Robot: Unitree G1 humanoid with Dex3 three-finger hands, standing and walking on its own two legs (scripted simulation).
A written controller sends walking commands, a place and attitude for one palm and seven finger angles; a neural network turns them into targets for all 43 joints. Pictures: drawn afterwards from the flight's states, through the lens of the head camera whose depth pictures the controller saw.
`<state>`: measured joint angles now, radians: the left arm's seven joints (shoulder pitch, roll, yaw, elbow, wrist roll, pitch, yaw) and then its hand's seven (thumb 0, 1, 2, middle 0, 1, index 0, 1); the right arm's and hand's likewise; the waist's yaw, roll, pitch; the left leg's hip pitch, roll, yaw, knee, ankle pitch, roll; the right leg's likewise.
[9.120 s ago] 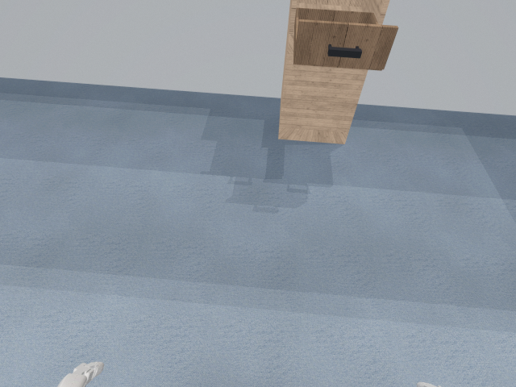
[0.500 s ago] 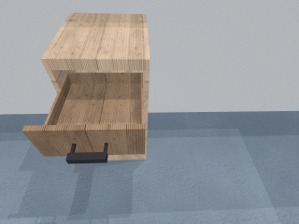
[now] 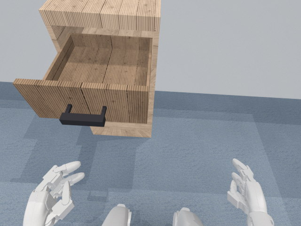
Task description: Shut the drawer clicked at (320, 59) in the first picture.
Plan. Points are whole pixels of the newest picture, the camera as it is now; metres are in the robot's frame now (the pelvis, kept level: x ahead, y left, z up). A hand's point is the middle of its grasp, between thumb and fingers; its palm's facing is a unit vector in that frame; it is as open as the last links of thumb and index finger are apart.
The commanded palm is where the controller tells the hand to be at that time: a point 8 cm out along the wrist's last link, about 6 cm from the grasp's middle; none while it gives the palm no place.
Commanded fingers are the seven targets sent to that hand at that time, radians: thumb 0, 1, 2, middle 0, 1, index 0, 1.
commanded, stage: raise the hand and make a fist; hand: left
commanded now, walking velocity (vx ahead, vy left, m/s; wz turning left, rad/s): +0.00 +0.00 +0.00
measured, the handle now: (85, 113) +0.40 +0.24 +0.03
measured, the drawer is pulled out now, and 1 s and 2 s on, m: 0.29 0.29 0.29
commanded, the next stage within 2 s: bring the fist close to the handle in 1.42 s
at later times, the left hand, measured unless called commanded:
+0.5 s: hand (62, 171) +0.21 +0.21 +0.08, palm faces +0.14 -0.98 -0.11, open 3.3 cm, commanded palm +0.17 +0.26 +0.09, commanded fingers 0.00 0.90 0.90 -1.20 -1.38 -1.20 -1.38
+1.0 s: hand (63, 167) +0.21 +0.20 +0.11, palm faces +0.06 -1.00 -0.07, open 3.2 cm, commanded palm +0.17 +0.25 +0.13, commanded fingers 0.00 0.90 0.90 -1.40 -1.60 -1.40 -1.60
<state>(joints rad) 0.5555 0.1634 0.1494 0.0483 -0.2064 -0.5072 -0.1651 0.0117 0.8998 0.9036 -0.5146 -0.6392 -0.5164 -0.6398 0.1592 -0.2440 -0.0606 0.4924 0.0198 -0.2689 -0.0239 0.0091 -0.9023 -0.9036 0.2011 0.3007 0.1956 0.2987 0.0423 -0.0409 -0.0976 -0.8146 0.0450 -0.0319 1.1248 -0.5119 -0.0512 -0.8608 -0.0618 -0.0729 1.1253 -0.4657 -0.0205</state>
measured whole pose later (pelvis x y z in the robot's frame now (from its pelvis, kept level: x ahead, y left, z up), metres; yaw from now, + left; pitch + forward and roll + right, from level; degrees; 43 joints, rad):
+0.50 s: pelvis +0.04 +0.01 +0.02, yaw +0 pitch +13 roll -1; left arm 0.62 0.18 0.20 -0.19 -0.26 -0.43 -0.19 0.01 0.91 0.90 -1.00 -1.18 -1.01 -1.18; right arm 0.26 -0.23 -0.05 0.57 0.03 -0.23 -0.04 0.01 -0.90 -0.90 0.20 0.30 0.20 0.30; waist 0.01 0.02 -0.11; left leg -0.74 0.04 -0.04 1.06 -0.53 -0.04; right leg -0.77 -0.06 -0.09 1.03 -0.48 0.00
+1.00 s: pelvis +0.05 +0.03 +0.03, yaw +0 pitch +9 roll -2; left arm 0.69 0.20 0.09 -0.38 -0.21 -0.26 -0.16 0.01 0.90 0.90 -1.38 -1.59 -1.39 -1.59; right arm 0.24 -0.19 0.02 0.45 0.03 -0.19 -0.03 0.01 -0.90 -0.90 0.20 0.30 0.20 0.30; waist 0.03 0.03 -0.12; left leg -0.63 0.04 -0.04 1.00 -0.53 -0.01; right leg -0.64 -0.07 -0.09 0.95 -0.46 0.03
